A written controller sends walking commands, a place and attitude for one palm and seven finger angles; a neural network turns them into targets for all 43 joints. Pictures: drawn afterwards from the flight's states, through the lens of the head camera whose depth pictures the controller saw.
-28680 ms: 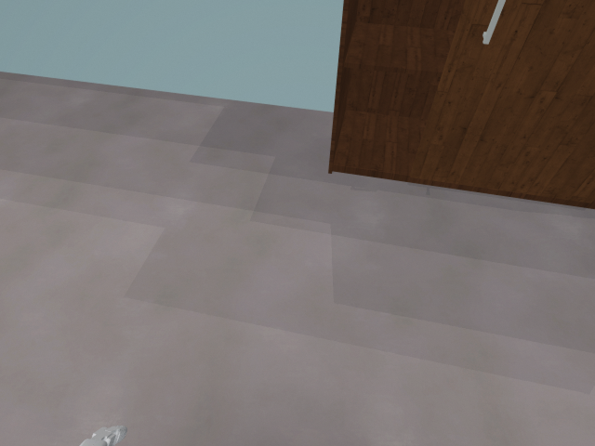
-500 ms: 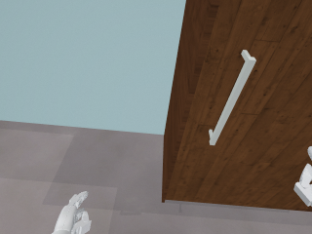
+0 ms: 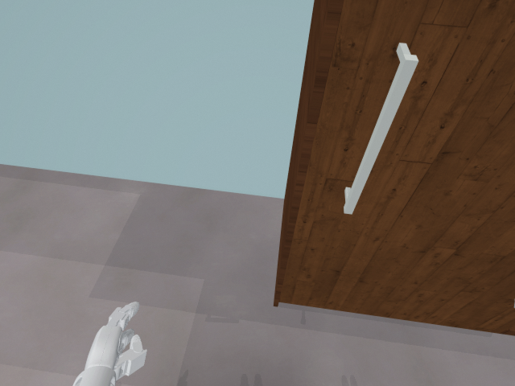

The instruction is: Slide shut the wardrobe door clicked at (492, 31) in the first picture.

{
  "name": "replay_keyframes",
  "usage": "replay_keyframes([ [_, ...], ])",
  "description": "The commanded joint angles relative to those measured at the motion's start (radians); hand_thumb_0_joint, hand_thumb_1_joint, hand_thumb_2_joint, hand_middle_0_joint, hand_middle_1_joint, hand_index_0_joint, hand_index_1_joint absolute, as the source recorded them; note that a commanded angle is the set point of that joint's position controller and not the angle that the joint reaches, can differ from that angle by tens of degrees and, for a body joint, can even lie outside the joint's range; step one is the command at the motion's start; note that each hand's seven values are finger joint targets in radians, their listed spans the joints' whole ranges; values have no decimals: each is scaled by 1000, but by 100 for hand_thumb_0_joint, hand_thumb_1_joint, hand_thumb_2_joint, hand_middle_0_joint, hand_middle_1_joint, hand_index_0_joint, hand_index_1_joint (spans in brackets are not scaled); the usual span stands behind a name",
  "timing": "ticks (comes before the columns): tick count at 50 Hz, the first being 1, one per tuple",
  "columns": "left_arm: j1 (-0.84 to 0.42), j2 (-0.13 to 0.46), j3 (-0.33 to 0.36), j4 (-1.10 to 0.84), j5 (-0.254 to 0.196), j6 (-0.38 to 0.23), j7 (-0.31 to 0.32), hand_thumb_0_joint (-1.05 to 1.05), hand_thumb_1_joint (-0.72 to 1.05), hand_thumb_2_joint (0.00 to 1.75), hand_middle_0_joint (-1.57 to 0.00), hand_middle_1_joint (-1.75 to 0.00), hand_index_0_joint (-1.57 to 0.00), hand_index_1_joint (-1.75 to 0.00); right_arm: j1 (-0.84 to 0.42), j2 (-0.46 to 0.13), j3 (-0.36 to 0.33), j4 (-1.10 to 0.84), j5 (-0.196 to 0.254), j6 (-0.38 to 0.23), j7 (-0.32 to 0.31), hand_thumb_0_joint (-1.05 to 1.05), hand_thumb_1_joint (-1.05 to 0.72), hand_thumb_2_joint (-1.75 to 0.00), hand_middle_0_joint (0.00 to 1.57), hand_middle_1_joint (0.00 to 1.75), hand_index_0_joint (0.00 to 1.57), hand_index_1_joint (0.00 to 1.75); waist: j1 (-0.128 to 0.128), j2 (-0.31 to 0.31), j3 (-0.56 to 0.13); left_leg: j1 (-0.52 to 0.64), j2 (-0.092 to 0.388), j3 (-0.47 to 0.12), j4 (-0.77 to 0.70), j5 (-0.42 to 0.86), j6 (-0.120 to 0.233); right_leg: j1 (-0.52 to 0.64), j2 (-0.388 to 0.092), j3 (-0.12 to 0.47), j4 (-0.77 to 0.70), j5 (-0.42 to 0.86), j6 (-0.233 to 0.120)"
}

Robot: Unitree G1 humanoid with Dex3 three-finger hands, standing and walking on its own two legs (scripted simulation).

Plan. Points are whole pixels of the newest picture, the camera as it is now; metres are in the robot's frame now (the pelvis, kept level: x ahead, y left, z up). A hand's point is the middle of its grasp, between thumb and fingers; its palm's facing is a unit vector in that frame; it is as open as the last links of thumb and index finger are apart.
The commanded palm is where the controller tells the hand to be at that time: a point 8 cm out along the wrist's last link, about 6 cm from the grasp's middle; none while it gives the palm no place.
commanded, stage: step back with the hand held close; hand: right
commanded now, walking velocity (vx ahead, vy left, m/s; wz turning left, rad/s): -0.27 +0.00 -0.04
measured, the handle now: (370, 144) +0.49 -0.18 +0.12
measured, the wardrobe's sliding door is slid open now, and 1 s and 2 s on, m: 0.00 0.00 0.00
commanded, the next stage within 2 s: stop stepping back and stand still in 0.70 s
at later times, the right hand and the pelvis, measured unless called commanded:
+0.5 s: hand out of the picture +0.09 -0.33 +0.17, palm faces +0.51 +0.74 -0.43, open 7.4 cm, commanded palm +0.03 -0.36 +0.18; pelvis -0.09 -0.05 -0.01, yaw -5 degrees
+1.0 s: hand out of the picture -0.09 -0.46 +0.18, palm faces +0.52 +0.83 -0.19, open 7.4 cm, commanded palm -0.19 -0.48 +0.18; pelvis -0.29 -0.17 -0.03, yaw -6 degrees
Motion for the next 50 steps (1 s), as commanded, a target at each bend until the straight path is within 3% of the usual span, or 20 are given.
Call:
replay_keyframes([
  [1, -102, 128, 41, -157, 12, -69, 16, 0, 90, 90, -20, -30, -20, -30, -45, -164, -151, -203, -13, -81, -29, 0, -90, -90, 20, 30, 20, 30, -13, -80, -104, 49, 41, -79, 5, -61, 3, -44, -176, 307, -266, -390, 30],
  [19, -91, 103, 55, -118, 24, -108, 0, 0, 90, 90, -20, -30, -20, -30, -88, -150, -156, -250, -35, -110, -36, 0, -90, -90, 20, 30, 20, 30, -15, -57, -150, 31, 7, -78, 63, -123, 37, -44, -165, 280, -304, -463, 97],
  [27, -66, 82, 53, -88, 29, -97, -18, 0, 90, 90, -20, -30, -20, -30, -122, -161, -138, -272, -35, -123, -35, 0, -90, -90, 20, 30, 20, 30, 18, 127, -90, -475, 207, -290, -130, -297, 116, 243, -74, 229, 119, -327, 110],
  [29, -66, 85, 49, -84, 22, -90, -15, 0, 90, 90, -20, -30, -20, -30, -161, -160, -130, -279, -39, -121, -30, 0, -90, -90, 20, 30, 20, 30, 24, 91, -75, -535, 155, -193, -35, -371, 77, 231, -102, 295, 62, -413, 104],
  [31, -123, 100, 49, -98, 34, -86, -7, 0, 90, 90, -20, -30, -20, -30, -207, -175, -151, -318, -37, -111, -20, 0, -90, -90, 20, 30, 20, 30, -8, -186, -101, -222, -40, 4, 355, -328, 25, -74, -209, 406, -344, -647, 138],
  [32, -125, 91, 62, -100, 50, -88, -9, 0, 90, 90, -20, -30, -20, -30, -217, -207, -176, -353, -24, -105, -12, 0, -90, -90, 20, 30, 20, 30, -31, -272, -175, 24, -119, 56, 613, -356, 22, -227, -243, 373, -488, -591, 229],
  [33, -128, 73, 86, -105, 55, -95, -21, 0, 90, 90, -20, -30, -20, -30, -236, -239, -202, -398, -3, -108, -4, 0, -90, -90, 20, 30, 20, 30, -52, -292, -219, 193, -139, 85, 655, -388, 33, -296, -189, 218, -504, -409, 341],
  [34, -122, 68, 106, -112, 34, -118, -43, 0, 90, 90, -20, -30, -20, -30, -225, -249, -212, -437, 7, -121, -2, 0, -90, -90, 20, 30, 20, 30, -76, -247, -221, 221, -115, 122, 549, -411, 58, -249, -93, 48, -372, -300, 419],
  [35, -94, 63, 111, -99, -15, -139, -60, 0, 90, 90, -20, -30, -20, -30, -88, -247, -233, -377, 4, -147, -12, 0, -90, -90, 20, 30, 20, 30, -96, -57, -192, 22, 16, 31, 296, -418, 120, -83, 3, -15, 107, -293, 370],
  [36, -35, 44, 108, -79, -67, -158, -73, 0, 90, 90, -20, -30, -20, -30, 42, -219, -215, -329, 9, -176, -11, 0, -90, -90, 20, 30, 20, 30, -79, 420, -124, -493, 328, -262, -63, -305, 209, 252, 32, 180, 897, -349, 303],
  [37, -118, 72, 101, -75, -46, -144, -83, 0, 90, 90, -20, -30, -20, -30, -100, -181, -178, -346, -17, -177, 0, 0, -90, -90, 20, 30, 20, 30, -50, 436, 42, -709, 528, -600, -181, -240, 314, 43, -6, 470, 1298, -514, 202],
  [38, -87, 10, 39, -59, 25, -138, -105, 0, 90, 90, -20, -30, -20, -30, -261, -222, -235, -435, -6, -162, 4, 0, -90, -90, 20, 30, 20, 30, 46, 174, 41, -570, 483, -437, -109, 23, 248, -24, -87, 456, 1083, -498, 136],
  [39, -78, -22, -14, -92, 44, -111, -104, 0, 90, 90, -20, -30, -20, -30, -309, -240, -223, -438, -19, -135, 22, 0, -90, -90, 20, 30, 20, 30, 23, 149, 16, -405, 291, -181, 32, 33, 86, 3, -85, 316, 562, -444, 138],
  [40, -68, 45, 18, -58, 1, -111, -80, 0, 90, 90, -20, -30, -20, -30, -385, -199, -170, -382, -2, -122, 42, 0, -90, -90, 20, 30, 20, 30, 64, 47, 67, -503, 192, -113, 247, -124, 17, 110, -47, 255, 222, -354, 155],
  [42, -98, 151, 75, -29, 25, -142, -61, 0, 90, 90, -20, -30, -20, -30, -469, -202, -192, -348, -27, -123, 37, 0, -90, -90, 20, 30, 20, 30, 50, -563, 42, -404, -89, -53, 972, -426, -30, -205, -321, 633, -317, -700, 25],
  [44, -122, 117, 93, -24, 46, -163, -93, 0, 90, 90, -20, -30, -20, -30, -550, -211, -174, -405, -20, -86, 57, 0, -90, -90, 20, 30, 20, 30, 36, -319, -48, -213, -166, -63, 1153, -309, -34, -339, -252, 607, -438, -931, 227],
  [46, -198, 104, 110, -54, 23, -167, -117, 0, 90, 90, -20, -30, -20, -30, -529, -225, -190, -531, -3, -47, 62, 0, -90, -90, 20, 30, 20, 30, -20, -243, -119, -159, -169, 35, 1011, -272, -34, -169, -150, 387, -442, -780, 378],
  [48, -234, 49, 111, -86, 20, -148, -140, 0, 90, 90, -20, -30, -20, -30, -317, -202, -198, -594, 24, -17, 45, 0, -90, -90, 20, 30, 20, 30, -83, -389, -198, 131, -170, 207, 644, -382, 25, -167, -51, 86, -430, -551, 514],
  [49, -212, 15, 105, -86, 7, -132, -147, 0, 90, 90, -20, -30, -20, -30, -174, -219, -228, -568, 16, -21, 27, 0, -90, -90, 20, 30, 20, 30, -134, -250, -204, 289, -77, 181, 310, -466, 135, -288, 55, -99, -25, -473, 520],
  [50, -121, -17, 102, -61, -33, -118, -154, 0, 90, 90, -20, -30, -20, -30, -68, -225, -227, -528, -11, -46, 17, 0, -90, -90, 20, 30, 20, 30, -122, 403, -114, -148, 249, -266, -75, -431, 285, -142, 161, -57, 1043, -427, 275],
])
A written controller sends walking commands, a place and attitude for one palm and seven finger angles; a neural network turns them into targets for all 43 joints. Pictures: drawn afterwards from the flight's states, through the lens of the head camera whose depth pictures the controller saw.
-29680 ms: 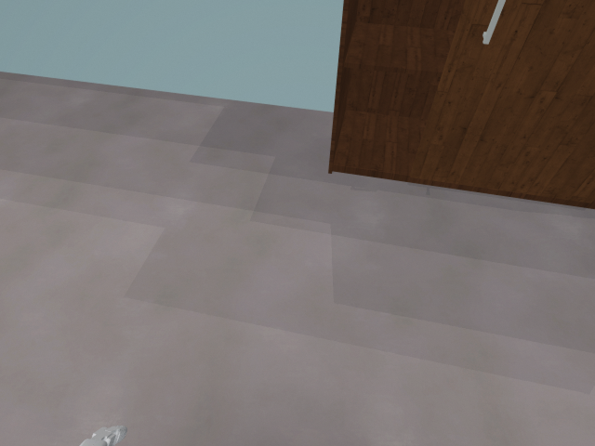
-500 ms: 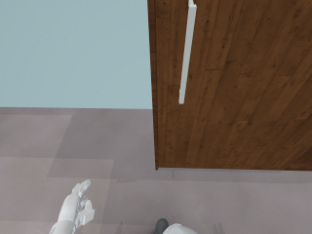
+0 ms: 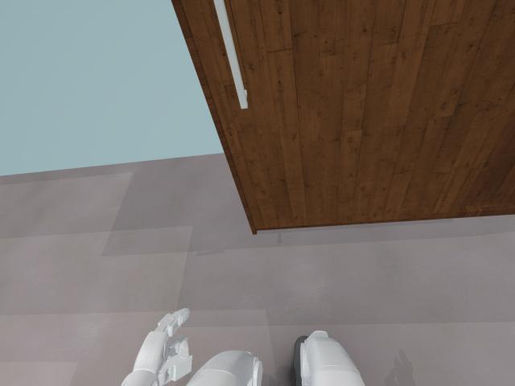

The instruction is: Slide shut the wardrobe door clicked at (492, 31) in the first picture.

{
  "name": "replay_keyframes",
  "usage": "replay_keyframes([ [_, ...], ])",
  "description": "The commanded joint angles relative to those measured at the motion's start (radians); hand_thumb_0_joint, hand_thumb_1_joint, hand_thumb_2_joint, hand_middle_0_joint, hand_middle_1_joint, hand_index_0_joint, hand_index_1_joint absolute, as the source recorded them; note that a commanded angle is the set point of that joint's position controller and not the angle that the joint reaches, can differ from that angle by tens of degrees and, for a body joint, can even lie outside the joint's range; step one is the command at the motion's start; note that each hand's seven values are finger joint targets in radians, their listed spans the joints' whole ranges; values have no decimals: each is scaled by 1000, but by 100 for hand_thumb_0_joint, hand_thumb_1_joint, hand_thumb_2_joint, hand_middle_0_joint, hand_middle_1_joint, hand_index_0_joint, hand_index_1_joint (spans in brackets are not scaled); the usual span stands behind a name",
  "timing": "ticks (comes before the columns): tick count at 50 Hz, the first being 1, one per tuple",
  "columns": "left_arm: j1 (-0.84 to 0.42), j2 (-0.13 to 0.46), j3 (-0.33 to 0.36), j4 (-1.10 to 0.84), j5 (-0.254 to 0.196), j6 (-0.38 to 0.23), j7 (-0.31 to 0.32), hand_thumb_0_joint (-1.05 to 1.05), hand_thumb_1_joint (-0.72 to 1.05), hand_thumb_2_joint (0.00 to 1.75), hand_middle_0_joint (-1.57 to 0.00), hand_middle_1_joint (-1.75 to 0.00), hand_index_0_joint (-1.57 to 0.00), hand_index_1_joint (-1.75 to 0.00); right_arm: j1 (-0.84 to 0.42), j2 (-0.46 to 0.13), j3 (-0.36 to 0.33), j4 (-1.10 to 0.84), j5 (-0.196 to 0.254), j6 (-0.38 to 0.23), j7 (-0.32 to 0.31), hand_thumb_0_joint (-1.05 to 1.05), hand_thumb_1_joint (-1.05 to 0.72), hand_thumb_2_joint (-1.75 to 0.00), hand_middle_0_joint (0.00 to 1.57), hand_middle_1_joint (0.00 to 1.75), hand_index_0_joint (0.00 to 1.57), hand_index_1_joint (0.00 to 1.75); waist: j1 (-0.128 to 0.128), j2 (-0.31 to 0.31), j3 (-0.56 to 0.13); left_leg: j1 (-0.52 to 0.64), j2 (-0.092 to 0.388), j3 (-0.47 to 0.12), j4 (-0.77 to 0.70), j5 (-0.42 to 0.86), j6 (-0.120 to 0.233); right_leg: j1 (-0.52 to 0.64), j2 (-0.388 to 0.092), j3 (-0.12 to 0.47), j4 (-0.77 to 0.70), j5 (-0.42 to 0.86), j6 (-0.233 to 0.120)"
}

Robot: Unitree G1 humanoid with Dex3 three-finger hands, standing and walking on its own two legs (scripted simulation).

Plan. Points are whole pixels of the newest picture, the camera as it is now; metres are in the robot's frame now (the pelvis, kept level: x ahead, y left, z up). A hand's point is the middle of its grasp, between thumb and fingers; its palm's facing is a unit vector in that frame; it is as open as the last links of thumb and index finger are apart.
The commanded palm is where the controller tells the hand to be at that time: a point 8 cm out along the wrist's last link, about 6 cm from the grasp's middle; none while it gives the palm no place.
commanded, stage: stop stepping back and stand still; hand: right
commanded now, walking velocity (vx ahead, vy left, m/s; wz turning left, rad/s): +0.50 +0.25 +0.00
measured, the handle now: (230, 40) +0.78 +0.08 +0.16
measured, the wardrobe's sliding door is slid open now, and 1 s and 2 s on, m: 0.00 0.00 0.00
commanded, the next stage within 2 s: let the arm hang, fingers relaxed in 1.78 s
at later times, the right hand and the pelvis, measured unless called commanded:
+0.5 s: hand out of the picture -0.03 -0.40 +0.24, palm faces +0.34 +0.86 -0.38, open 7.4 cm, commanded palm -0.07 -0.45 +0.22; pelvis -0.24 -0.16 +0.02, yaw +7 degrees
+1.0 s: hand out of the picture -0.13 -0.50 +0.22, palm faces +0.36 +0.80 -0.48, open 7.4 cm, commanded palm -0.19 -0.54 +0.22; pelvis -0.36 -0.25 +0.03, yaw +6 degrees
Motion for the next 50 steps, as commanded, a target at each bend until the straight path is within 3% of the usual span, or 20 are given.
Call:
replay_keyframes([
  [1, -45, 187, 86, -214, -85, -44, 8, 0, 90, 90, -20, -30, -20, -30, 323, -165, -112, -295, -2, -109, -18, 0, -90, -90, 20, 30, 20, 30, -19, 441, -177, -271, 520, -641, -881, 3, 342, -232, 81, 298, 1276, -523, -363],
  [2, -57, 148, 33, -232, -32, -49, 25, 0, 90, 90, -20, -30, -20, -30, 71, -419, -252, -541, 59, -162, -9, 0, -90, -90, 20, 30, 20, 30, 55, 93, -294, -209, 529, -530, -922, -2, 215, -168, -25, 280, 1158, -333, -300],
  [3, -8, 125, -9, -183, 37, -37, 43, 0, 90, 90, -20, -30, -20, -30, 97, -462, -292, -262, 36, -205, -4, 0, -90, -90, 20, 30, 20, 30, 94, -119, -351, -265, 416, -240, -821, 85, -172, 83, -100, 111, 786, -214, -143],
  [4, -45, 106, -15, -169, 30, -19, 45, 0, 90, 90, -20, -30, -20, -30, 131, -255, -191, -80, 2, -156, -18, 0, -90, -90, 20, 30, 20, 30, 37, -22, -344, -121, 296, -93, -730, -63, 21, 59, -15, -2, 339, -307, -150],
  [6, 6, 224, 50, -159, -32, -22, 85, 0, 90, 90, -20, -30, -20, -30, 78, -149, -98, 5, 2, -108, -41, 0, -90, -90, 20, 30, 20, 30, 86, -41, -257, -326, 227, -62, -463, -159, 35, 380, -49, 58, -76, -422, -180],
  [8, -45, 301, 50, -197, -7, -13, 113, 0, 90, 90, -20, -30, -20, -30, -22, -243, -147, -78, -30, -154, -62, 0, -90, -90, 20, 30, 20, 30, 70, -339, -144, -392, 80, -97, 100, 64, -41, 137, -433, 736, -546, -658, -319],
  [9, -107, 301, 89, -202, -7, 17, 118, 0, 90, 90, -20, -30, -20, -30, 88, -267, -221, 1, -51, -159, -54, 0, -90, -90, 20, 30, 20, 30, -33, -111, -267, -44, 72, -25, 190, 165, -38, -60, -345, 375, -496, -365, -278],
  [17, -132, 215, 48, -254, 5, 49, 75, 0, 90, 90, -20, -30, -20, -30, 212, -188, -29, -338, -12, -50, -48, 0, -90, -90, 20, 30, 20, 30, -26, -435, -368, 399, -44, 198, -424, 36, 29, 67, -198, 32, -613, -505, -19],
  [19, -83, 171, 43, -224, -6, 47, 82, 0, 90, 90, -20, -30, -20, -30, 261, -234, -77, -292, -20, -17, -48, 0, -90, -90, 20, 30, 20, 30, -39, -160, -370, 441, 86, 83, -829, -5, 134, 40, -53, -190, -78, -292, -16],
  [20, -68, 169, 58, -207, -44, 43, 90, 0, 90, 90, -20, -30, -20, -30, 188, -250, -77, -318, -25, -18, -47, 0, -90, -90, 20, 30, 20, 30, -8, 230, -261, 143, 374, -205, -955, 124, 262, 0, 3, -112, 550, -254, -45],
  [22, -82, 187, 11, -230, -34, 46, 110, 0, 90, 90, -20, -30, -20, -30, 12, -421, -230, -374, 10, -60, -94, 0, -90, -90, 20, 30, 20, 30, 55, 4, -189, 25, 553, -454, -1025, 18, 192, -208, -123, 134, 770, -258, -131],
  [23, -47, 162, -6, -208, -7, 52, 101, 0, 90, 90, -20, -30, -20, -30, 73, -394, -229, -102, -5, -71, -105, 0, -90, -90, 20, 30, 20, 30, 76, -12, -215, 109, 505, -382, -948, 73, -107, -162, -162, 105, 574, -215, -131],
  [25, -89, 234, 58, -214, -35, 81, 117, 0, 90, 90, -20, -30, -20, -30, 116, -155, -46, 70, -12, -19, -71, 0, -90, -90, 20, 30, 20, 30, 49, 46, -127, 81, 428, -313, -1014, -193, 148, -121, -106, 0, 428, -228, -130],
  [29, -37, 243, 21, -223, -16, 62, 152, 0, 90, 90, -20, -30, -20, -30, 155, -164, -20, -47, -9, -48, -61, 0, -90, -90, 20, 30, 20, 30, 63, -24, -182, -121, 320, -32, -768, -174, 83, 357, -78, -108, -39, -299, -164],
  [31, -39, 290, 17, -275, -10, 25, 157, 0, 90, 90, -20, -30, -20, -30, 95, -154, 6, -207, -8, -97, -60, 0, -90, -90, 20, 30, 20, 30, 62, -490, -152, -333, 103, 89, -180, -4, -44, 459, -396, 497, -525, -567, -253],
  [32, -85, 286, 27, -273, 5, 17, 151, 0, 90, 90, -20, -30, -20, -30, 28, -267, -88, -298, -24, -142, -60, 0, -90, -90, 20, 30, 20, 30, 23, -353, -192, -158, 119, -29, -59, 117, -38, 276, -438, 519, -652, -519, -273],
  [42, -46, 221, 37, -263, 1, 27, 120, 0, 90, 90, -20, -30, -20, -30, 322, -191, -85, -101, -19, -50, -57, 0, -90, -90, 20, 30, 20, 30, 8, -299, -301, 399, 28, 205, -655, 78, 11, 111, -239, -20, -462, -486, -145],
  [45, -41, 203, 39, -250, -25, 34, 111, 0, 90, 90, -20, -30, -20, -30, 253, -266, -130, -117, -33, -33, -54, 0, -90, -90, 20, 30, 20, 30, 8, 220, -236, 337, 447, -396, -1019, -35, 229, -202, -45, -93, 371, -283, -146],
  [46, -56, 215, 24, -244, -23, 13, 115, 0, 90, 90, -20, -30, -20, -30, 204, -289, -178, -117, -25, -47, -76, 0, -90, -90, 20, 30, 20, 30, 30, 108, -170, 243, 504, -470, -1067, 16, 263, -255, -73, 1, 497, -253, -143],
  [50, -52, 235, 40, -202, -32, 27, 122, 0, 90, 90, -20, -30, -20, -30, 231, -152, -69, 19, -13, -58, -62, 0, -90, -90, 20, 30, 20, 30, 43, 97, -132, 38, 426, -267, -1016, -181, 143, -42, -117, -16, 293, -221, -155],
])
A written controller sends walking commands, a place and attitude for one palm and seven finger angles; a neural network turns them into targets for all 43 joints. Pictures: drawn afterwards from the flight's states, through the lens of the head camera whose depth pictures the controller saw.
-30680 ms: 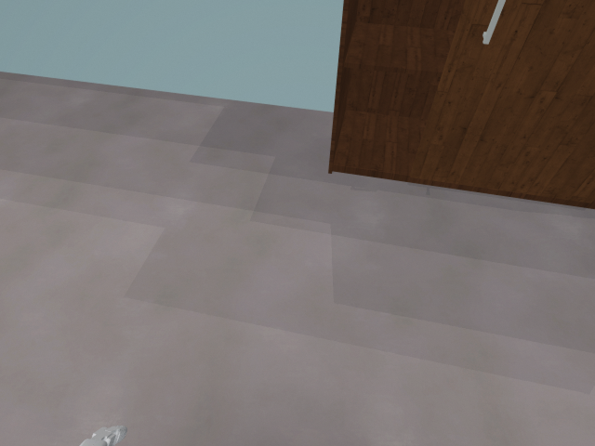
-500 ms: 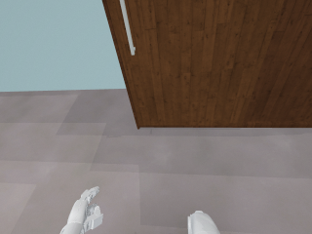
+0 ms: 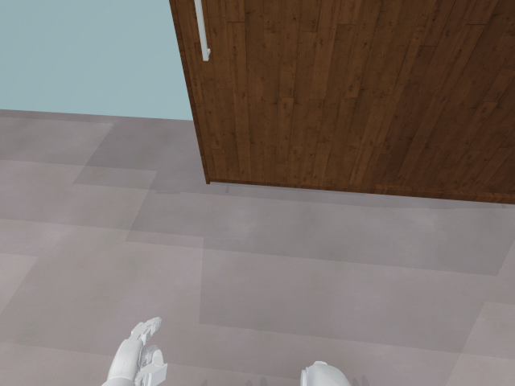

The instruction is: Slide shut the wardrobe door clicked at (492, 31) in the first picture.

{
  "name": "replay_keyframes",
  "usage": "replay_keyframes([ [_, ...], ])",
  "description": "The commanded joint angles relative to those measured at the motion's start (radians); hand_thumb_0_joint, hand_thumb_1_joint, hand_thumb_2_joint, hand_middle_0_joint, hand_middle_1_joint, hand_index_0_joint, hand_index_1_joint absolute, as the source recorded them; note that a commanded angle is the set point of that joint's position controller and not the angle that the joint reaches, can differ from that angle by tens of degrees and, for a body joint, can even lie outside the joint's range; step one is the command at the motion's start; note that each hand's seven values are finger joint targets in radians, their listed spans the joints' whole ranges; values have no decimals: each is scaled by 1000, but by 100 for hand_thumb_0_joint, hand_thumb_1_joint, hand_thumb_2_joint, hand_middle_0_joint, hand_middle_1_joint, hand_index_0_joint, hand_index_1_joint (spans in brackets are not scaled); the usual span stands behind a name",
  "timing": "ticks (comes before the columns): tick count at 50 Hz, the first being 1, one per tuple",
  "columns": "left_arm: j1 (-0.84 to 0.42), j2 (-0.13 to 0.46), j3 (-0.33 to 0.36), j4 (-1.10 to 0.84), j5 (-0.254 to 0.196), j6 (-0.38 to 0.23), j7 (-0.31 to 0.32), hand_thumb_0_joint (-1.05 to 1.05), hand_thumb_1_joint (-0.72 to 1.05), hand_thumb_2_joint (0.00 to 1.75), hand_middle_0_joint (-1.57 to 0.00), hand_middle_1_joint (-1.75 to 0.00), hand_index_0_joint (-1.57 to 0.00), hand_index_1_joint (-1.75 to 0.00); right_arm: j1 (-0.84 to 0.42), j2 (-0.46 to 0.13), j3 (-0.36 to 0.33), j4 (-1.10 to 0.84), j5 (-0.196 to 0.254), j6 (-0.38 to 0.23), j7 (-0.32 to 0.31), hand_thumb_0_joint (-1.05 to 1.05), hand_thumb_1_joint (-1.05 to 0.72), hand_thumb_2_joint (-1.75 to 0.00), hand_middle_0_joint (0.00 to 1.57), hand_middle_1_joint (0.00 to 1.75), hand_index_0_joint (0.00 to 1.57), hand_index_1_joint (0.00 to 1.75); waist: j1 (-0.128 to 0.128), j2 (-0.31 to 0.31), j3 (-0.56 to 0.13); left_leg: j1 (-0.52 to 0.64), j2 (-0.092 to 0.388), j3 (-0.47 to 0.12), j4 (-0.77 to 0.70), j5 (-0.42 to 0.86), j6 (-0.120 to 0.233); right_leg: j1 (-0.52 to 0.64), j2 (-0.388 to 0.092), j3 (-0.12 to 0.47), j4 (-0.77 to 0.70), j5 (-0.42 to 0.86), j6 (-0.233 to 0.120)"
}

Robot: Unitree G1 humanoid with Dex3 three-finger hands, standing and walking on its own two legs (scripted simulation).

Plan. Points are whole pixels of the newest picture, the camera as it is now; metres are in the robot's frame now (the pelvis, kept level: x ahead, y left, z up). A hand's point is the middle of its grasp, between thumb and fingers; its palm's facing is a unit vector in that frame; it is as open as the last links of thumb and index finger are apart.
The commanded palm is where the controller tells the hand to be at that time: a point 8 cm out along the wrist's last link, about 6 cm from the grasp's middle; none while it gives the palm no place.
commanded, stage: stop stepping back and stand still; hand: right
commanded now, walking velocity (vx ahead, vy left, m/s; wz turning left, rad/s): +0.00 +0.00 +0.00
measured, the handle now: (200, 6) +1.17 +0.21 +0.13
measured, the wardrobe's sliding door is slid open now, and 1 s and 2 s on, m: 0.00 0.00 0.00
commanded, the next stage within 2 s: let the arm hang, fingers relaxed in 0.78 s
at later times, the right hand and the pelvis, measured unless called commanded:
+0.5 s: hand out of the picture +0.23 -0.31 +0.16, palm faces +0.43 +0.77 -0.47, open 7.4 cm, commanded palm +0.17 -0.35 +0.19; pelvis +0.02 -0.05 +0.00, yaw +0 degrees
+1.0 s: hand (474, 306) +0.24 -0.32 +0.00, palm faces +0.18 +0.87 -0.46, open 7.4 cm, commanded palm none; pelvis +0.03 -0.06 +0.00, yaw -1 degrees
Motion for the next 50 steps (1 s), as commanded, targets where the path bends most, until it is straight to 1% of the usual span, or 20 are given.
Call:
replay_keyframes([
  [1, -120, 134, 54, -152, -17, -48, 35, 0, 90, 90, -20, -30, -20, -30, -132, -94, -52, -107, 8, -38, -20, 0, -90, -90, 20, 30, 20, 30, 43, 140, 36, -199, 302, -289, -304, -469, 86, 111, -23, 5, -114, -10, -16],
  [4, -92, 146, 46, -149, 4, -83, 55, 0, 90, 90, -20, -30, -20, -30, -147, -97, -28, -214, -16, -71, -40, 0, -90, -90, 20, 30, 20, 30, 54, -16, -68, -182, 198, -117, -74, -309, 19, 419, 48, -69, -470, 41, -36],
  [6, -105, 183, 57, -188, 0, -95, 57, 0, 90, 90, -20, -30, -20, -30, -113, -123, -65, -291, -21, -99, -49, 0, -90, -90, 20, 30, 20, 30, 36, -376, -59, -344, 30, -2, 305, -264, -92, 501, -214, 362, -737, -36, -144],
  [7, -112, 176, 55, -179, 2, -94, 50, 0, 90, 90, -20, -30, -20, -30, -128, -153, -92, -300, -26, -116, -45, 0, -90, -90, 20, 30, 20, 30, 38, -336, -42, -290, 32, -58, 410, -258, -96, 371, -258, 418, -818, -95, -174],
  [8, -114, 171, 59, -161, 5, -100, 38, 0, 90, 90, -20, -30, -20, -30, -131, -176, -119, -300, -32, -120, -36, 0, -90, -90, 20, 30, 20, 30, 37, -326, -31, -200, 57, -89, 454, -232, -94, 222, -247, 405, -858, -269, -172],
  [11, -102, 146, 56, -165, -2, -126, 17, 0, 90, 90, -20, -30, -20, -30, -45, -171, -154, -313, -29, -122, -40, 0, -90, -90, 20, 30, 20, 30, 16, -334, -61, -49, 49, -30, 248, -182, -100, 185, -153, 198, -805, -181, -133],
  [13, -73, 145, 54, -166, -5, -123, 11, 0, 90, 90, -20, -30, -20, -30, 38, -135, -147, -228, -20, -117, -45, 0, -90, -90, 20, 30, 20, 30, 19, -221, -102, 101, 21, 17, 34, -119, -97, 159, -111, 125, -717, -164, -98],
  [14, -64, 146, 59, -168, -6, -118, 9, 0, 90, 90, -20, -30, -20, -30, 51, -123, -140, -186, -20, -112, -44, 0, -90, -90, 20, 30, 20, 30, 25, -133, -107, 146, 33, -11, -58, -86, -86, 138, -73, 82, -642, -148, -77],
  [15, -50, 144, 63, -166, -4, -110, 9, 0, 90, 90, -20, -30, -20, -30, 43, -119, -140, -137, -19, -109, -44, 0, -90, -90, 20, 30, 20, 30, 36, 9, -88, 117, 101, -126, -152, -96, -49, 120, -18, 32, -506, -107, -55],
  [16, -42, 140, 61, -161, -3, -109, 7, 0, 90, 90, -20, -30, -20, -30, 70, -95, -125, -58, -13, -97, -41, 0, -90, -90, 20, 30, 20, 30, 42, 135, -69, 41, 212, -321, -228, -125, 4, 123, 36, 8, -382, -37, -37],
  [17, -41, 140, 58, -147, -10, -111, 7, 0, 90, 90, -20, -30, -20, -30, 36, -85, -106, -54, 3, -87, -37, 0, -90, -90, 20, 30, 20, 30, 45, 201, -61, -29, 263, -398, -240, -90, 25, 176, 63, 9, -324, 49, -24],
  [19, -44, 141, 51, -129, -14, -108, 9, 0, 90, 90, -20, -30, -20, -30, 20, -84, -97, -33, 6, -84, -38, 0, -90, -90, 20, 30, 20, 30, 52, 164, -98, -23, 247, -306, -170, 73, 12, 252, 53, 34, -397, 146, -29],
  [24, -93, 151, 39, -151, -15, -106, 26, 0, 90, 90, -20, -30, -20, -30, -17, -76, -58, -92, -22, -101, -28, 0, -90, -90, 20, 30, 20, 30, 24, -91, -107, 25, 75, -85, -36, 126, -102, 296, -50, 157, -632, 292, -81],
  [33, -66, 145, 52, -170, -17, -103, 29, 0, 90, 90, -20, -30, -20, -30, 74, -90, -94, -149, -10, -110, -42, 0, -90, -90, 20, 30, 20, 30, 27, -76, -195, 107, 99, -113, -63, 337, -90, 341, -13, 82, -550, 494, -52],
  [43, -72, 154, 54, -189, -19, -84, 37, 0, 90, 90, -20, -30, -20, -30, 47, -69, -61, -115, -10, -95, -36, 0, -90, -90, 20, 30, 20, 30, 29, -52, -193, 100, 97, -108, -71, 338, -98, 347, -19, 82, -567, 489, -52],
  [44, -135, 318, 96, 34, -6, -123, -61, 0, 90, 90, -20, -30, -20, -30, -51, 92, 354, 677, -96, 42, 95, 0, -90, -90, 20, 30, 20, 30, 72, -29, -136, -30, 179, -84, 48, 487, -79, 301, -22, 72, -418, 609, -54],
  [45, -61, 304, 104, 26, -11, -65, -66, 0, 90, 90, -20, -30, -20, -30, -101, 69, 339, 708, -84, 104, 117, 0, -90, -90, 20, 30, 20, 30, 72, -25, -200, -49, 173, -130, 10, 373, -70, 338, -21, 71, -445, 538, -46],
  [46, -37, 268, 96, 29, -1, -43, -64, 0, 90, 90, -20, -30, -20, -30, -134, 106, 354, 752, -90, 113, 122, 0, -90, -90, 20, 30, 20, 30, 66, 22, -197, -63, 156, -110, 22, 291, -74, 313, -30, 87, -449, 496, -58],
  [48, -45, 236, 58, 23, 9, 3, -63, 0, 90, 90, -20, -30, -20, -30, -189, 116, 381, 869, -84, 126, 125, 0, -90, -90, 20, 30, 20, 30, 53, 83, -140, -68, 137, -87, 15, 127, -85, 247, -36, 135, -509, 386, -84],
  [50, -54, 234, 46, 40, 22, 32, -61, 0, 90, 90, -20, -30, -20, -30, -236, 111, 400, 1004, -85, 132, 123, 0, -90, -90, 20, 30, 20, 30, 42, 139, -108, -37, 141, -103, -5, 137, -83, 234, -21, 145, -535, 369, -83],
])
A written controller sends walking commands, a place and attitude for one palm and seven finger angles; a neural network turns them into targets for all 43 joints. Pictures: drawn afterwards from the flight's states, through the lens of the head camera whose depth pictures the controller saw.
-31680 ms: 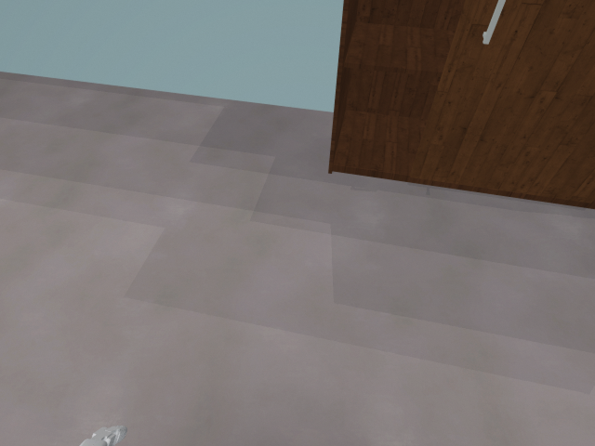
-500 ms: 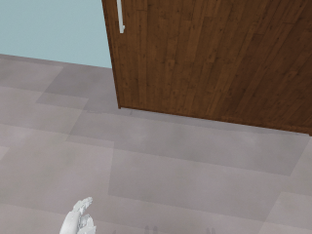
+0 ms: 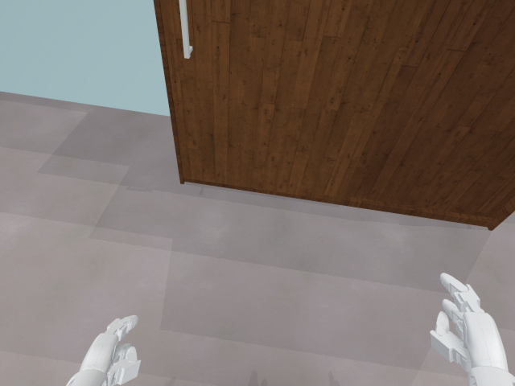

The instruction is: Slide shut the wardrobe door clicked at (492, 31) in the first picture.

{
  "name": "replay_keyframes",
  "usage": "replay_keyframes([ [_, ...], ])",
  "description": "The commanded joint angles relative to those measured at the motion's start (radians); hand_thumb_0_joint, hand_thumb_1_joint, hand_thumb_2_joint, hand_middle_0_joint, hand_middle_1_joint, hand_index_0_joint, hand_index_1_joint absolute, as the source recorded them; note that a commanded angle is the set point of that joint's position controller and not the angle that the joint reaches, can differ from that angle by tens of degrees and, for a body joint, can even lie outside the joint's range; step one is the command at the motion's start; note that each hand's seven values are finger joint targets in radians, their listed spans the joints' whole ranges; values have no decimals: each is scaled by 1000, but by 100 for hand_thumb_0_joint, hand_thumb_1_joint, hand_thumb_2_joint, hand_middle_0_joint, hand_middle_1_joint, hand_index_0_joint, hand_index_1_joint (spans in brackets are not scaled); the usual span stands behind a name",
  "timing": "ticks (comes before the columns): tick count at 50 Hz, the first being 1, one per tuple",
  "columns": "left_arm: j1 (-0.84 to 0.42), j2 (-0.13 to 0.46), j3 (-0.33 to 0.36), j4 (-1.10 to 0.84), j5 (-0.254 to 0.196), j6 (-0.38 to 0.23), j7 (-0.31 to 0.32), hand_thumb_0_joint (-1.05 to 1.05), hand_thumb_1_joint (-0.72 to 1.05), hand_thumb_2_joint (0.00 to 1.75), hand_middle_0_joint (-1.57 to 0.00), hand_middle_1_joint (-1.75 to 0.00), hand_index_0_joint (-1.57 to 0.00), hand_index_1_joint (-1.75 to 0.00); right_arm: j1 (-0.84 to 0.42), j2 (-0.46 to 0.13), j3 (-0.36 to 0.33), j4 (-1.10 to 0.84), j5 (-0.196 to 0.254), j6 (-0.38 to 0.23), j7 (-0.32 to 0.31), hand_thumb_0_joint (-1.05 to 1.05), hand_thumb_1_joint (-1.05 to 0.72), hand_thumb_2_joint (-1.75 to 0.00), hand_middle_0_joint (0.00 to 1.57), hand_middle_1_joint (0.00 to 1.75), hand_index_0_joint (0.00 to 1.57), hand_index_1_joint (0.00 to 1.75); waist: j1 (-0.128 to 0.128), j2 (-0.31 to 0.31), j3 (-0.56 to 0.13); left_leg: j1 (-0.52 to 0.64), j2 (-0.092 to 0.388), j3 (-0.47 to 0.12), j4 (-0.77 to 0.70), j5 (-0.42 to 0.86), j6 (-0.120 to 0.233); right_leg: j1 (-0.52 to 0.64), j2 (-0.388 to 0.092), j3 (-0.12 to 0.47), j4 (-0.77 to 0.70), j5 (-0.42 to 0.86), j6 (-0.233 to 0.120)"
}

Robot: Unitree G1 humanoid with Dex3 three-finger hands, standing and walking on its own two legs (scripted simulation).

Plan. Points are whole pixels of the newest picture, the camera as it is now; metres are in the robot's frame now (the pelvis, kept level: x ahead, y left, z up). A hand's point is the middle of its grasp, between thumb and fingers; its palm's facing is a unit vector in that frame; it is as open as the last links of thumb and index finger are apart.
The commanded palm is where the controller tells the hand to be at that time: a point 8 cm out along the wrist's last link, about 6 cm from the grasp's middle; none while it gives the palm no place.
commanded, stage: let the arm hang, fingers relaxed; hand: right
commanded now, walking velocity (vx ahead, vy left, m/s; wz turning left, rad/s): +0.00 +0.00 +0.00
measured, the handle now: (184, 1) +1.13 +0.28 +0.13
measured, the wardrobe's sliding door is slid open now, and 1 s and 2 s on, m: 0.00 0.00 0.00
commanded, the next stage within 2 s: look to check the result in 0.98 s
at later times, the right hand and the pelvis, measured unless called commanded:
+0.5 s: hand out of the picture -0.01 -0.20 -0.16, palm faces -0.06 +0.97 -0.24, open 7.3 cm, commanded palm none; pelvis -0.01 +0.00 +0.01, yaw +2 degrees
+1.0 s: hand out of the picture +0.05 -0.19 -0.16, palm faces -0.06 +0.98 -0.21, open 7.3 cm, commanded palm none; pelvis +0.01 -0.01 +0.02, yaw +3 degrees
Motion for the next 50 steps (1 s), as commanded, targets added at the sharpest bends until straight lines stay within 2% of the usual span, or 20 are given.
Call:
replay_keyframes([
  [1, 17, 91, 17, -47, 22, 35, 4, 0, 90, 90, -20, -30, -20, -30, -31, -23, 96, 310, -14, 37, 26, 0, -90, -90, 20, 30, 20, 30, 22, 201, -28, 52, 77, -75, -63, 214, 21, 25, -124, 147, -126, 256, -11],
  [5, 21, 78, 5, 40, 31, 59, 11, 0, 90, 90, -20, -30, -20, -30, -74, -30, 116, 540, -12, 42, 22, 0, -90, -90, 20, 30, 20, 30, 21, 58, 3, 90, 72, -110, -130, 170, 15, 70, -102, 127, -206, 188, 3],
  [6, 28, 78, 4, 59, 30, 61, 12, 0, 90, 90, -20, -30, -20, -30, -67, -37, 118, 583, -13, 38, 22, 0, -90, -90, 20, 30, 20, 30, 21, 49, -5, 102, 69, -114, -145, 174, 16, 90, -102, 128, -210, 194, 3],
  [7, 33, 67, 3, 87, 28, 62, 15, 0, 90, 90, -20, -30, -20, -30, -74, -25, 120, 628, -11, 37, 22, 0, -90, -90, 20, 30, 20, 30, 25, 20, 15, 96, 73, -117, -169, 145, 17, 93, -102, 125, -227, 160, 6],
  [9, 59, 39, 7, 130, 31, 62, 22, 0, 90, 90, -20, -30, -20, -30, -50, 15, 110, 691, -13, 31, 20, 0, -90, -90, 20, 30, 20, 30, 26, -16, -2, 103, 69, -117, -204, 120, 25, 121, -102, 118, -240, 101, 6],
  [10, 70, 32, 9, 150, 31, 64, 25, 0, 90, 90, -20, -30, -20, -30, -47, 22, 108, 713, -13, 31, 18, 0, -90, -90, 20, 30, 20, 30, 27, -55, 3, 110, 68, -114, -214, 110, 29, 118, -103, 117, -249, 73, 6],
  [11, 86, 31, 11, 164, 28, 65, 25, 0, 90, 90, -20, -30, -20, -30, -40, 17, 110, 734, -12, 30, 18, 0, -90, -90, 20, 30, 20, 30, 26, -32, -4, 124, 66, -107, -223, 117, 28, 123, -105, 123, -247, 78, 5],
  [14, 119, 14, 13, 215, 25, 66, 31, 0, 90, 90, -20, -30, -20, -30, -48, 33, 119, 792, -9, 29, 18, 0, -90, -90, 20, 30, 20, 30, 31, 13, 33, 101, 68, -106, -249, 101, 31, 127, -110, 123, -269, 55, 7],
  [16, 148, 10, 15, 242, 22, 63, 35, 0, 90, 90, -20, -30, -20, -30, -36, 36, 121, 824, -10, 26, 16, 0, -90, -90, 20, 30, 20, 30, 30, 43, 6, 123, 66, -104, -248, 143, 30, 152, -116, 122, -262, 109, 3],
  [18, 162, 0, 13, 267, 21, 62, 39, 0, 90, 90, -20, -30, -20, -30, -38, 47, 125, 850, -9, 29, 15, 0, -90, -90, 20, 30, 20, 30, 32, 59, 42, 103, 64, -100, -254, 123, 28, 148, -119, 120, -278, 93, 4],
  [22, 187, -11, 13, 300, 19, 60, 42, 0, 90, 90, -20, -30, -20, -30, -26, 55, 127, 886, -10, 30, 12, 0, -90, -90, 20, 30, 20, 30, 31, 89, 50, 106, 62, -98, -253, 133, 25, 155, -123, 110, -287, 110, 1],
  [30, 187, -28, 14, 332, 22, 57, 43, 0, 90, 90, -20, -30, -20, -30, -26, 76, 128, 910, -12, 32, 8, 0, -90, -90, 20, 30, 20, 30, 31, 73, 76, 80, 55, -100, -243, 126, 21, 161, -122, 108, -305, 97, -2],
  [31, 190, -26, 15, 329, 20, 56, 43, 0, 90, 90, -20, -30, -20, -30, -22, 72, 126, 909, -14, 31, 7, 0, -90, -90, 20, 30, 20, 30, 30, 79, 57, 91, 54, -99, -238, 146, 20, 172, -123, 107, -296, 122, -3],
  [34, 181, -35, 14, 335, 22, 51, 44, 0, 90, 90, -20, -30, -20, -30, -33, 81, 125, 908, -14, 30, 7, 0, -90, -90, 20, 30, 20, 30, 31, 73, 63, 92, 57, -98, -233, 167, 16, 174, -123, 105, -301, 154, -3],
  [36, 179, -30, 14, 336, 20, 49, 44, 0, 90, 90, -20, -30, -20, -30, -31, 79, 124, 907, -15, 28, 6, 0, -90, -90, 20, 30, 20, 30, 30, 94, 43, 102, 59, -97, -228, 199, 14, 198, -124, 100, -281, 210, -3],
  [38, 166, -36, 13, 339, 21, 49, 44, 0, 90, 90, -20, -30, -20, -30, -43, 82, 124, 908, -14, 30, 6, 0, -90, -90, 20, 30, 20, 30, 30, 71, 73, 91, 61, -97, -232, 188, 12, 192, -124, 99, -294, 203, -1],
  [40, 161, -29, 12, 340, 22, 48, 44, 0, 90, 90, -20, -30, -20, -30, -48, 77, 123, 906, -14, 31, 8, 0, -90, -90, 20, 30, 20, 30, 31, 54, 74, 94, 60, -98, -234, 182, 11, 190, -124, 100, -301, 192, 0],
  [41, 161, -27, 14, 335, 20, 48, 43, 0, 90, 90, -20, -30, -20, -30, -42, 74, 122, 905, -15, 29, 7, 0, -90, -90, 20, 30, 20, 30, 29, 67, 55, 104, 61, -99, -233, 204, 12, 203, -124, 101, -290, 220, -1],
  [42, 153, -29, 13, 337, 20, 48, 43, 0, 90, 90, -20, -30, -20, -30, -49, 74, 123, 906, -15, 29, 7, 0, -90, -90, 20, 30, 20, 30, 31, 74, 66, 99, 64, -98, -238, 200, 11, 204, -125, 98, -294, 215, 0],
  [50, 140, -17, 11, 340, 20, 44, 43, 0, 90, 90, -20, -30, -20, -30, -53, 65, 125, 906, -13, 26, 8, 0, -90, -90, 20, 30, 20, 30, 32, 70, 50, 114, 68, -101, -245, 230, 10, 236, -123, 97, -294, 265, 2],
])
